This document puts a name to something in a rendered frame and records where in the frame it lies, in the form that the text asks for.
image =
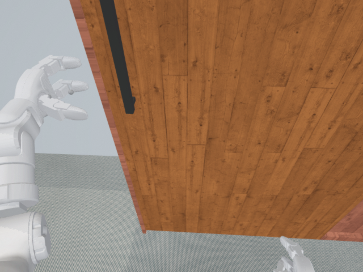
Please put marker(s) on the wardrobe door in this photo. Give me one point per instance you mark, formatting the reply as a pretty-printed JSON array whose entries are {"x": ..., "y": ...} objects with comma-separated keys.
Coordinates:
[
  {"x": 352, "y": 222},
  {"x": 248, "y": 116}
]

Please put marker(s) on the right robot hand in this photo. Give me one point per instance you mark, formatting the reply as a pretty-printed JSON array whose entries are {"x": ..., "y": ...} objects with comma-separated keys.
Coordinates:
[{"x": 300, "y": 263}]

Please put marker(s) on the left robot hand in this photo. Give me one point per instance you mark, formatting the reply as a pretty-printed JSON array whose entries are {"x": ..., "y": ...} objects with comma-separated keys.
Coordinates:
[{"x": 35, "y": 86}]

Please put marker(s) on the left robot upper arm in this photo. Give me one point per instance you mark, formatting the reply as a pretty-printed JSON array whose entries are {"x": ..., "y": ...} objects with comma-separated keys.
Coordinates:
[{"x": 24, "y": 241}]

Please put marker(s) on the handle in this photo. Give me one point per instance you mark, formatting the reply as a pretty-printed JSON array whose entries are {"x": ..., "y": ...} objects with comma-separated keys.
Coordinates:
[{"x": 113, "y": 32}]

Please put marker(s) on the robot left forearm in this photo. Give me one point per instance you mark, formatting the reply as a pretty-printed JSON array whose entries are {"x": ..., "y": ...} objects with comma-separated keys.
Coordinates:
[{"x": 20, "y": 122}]

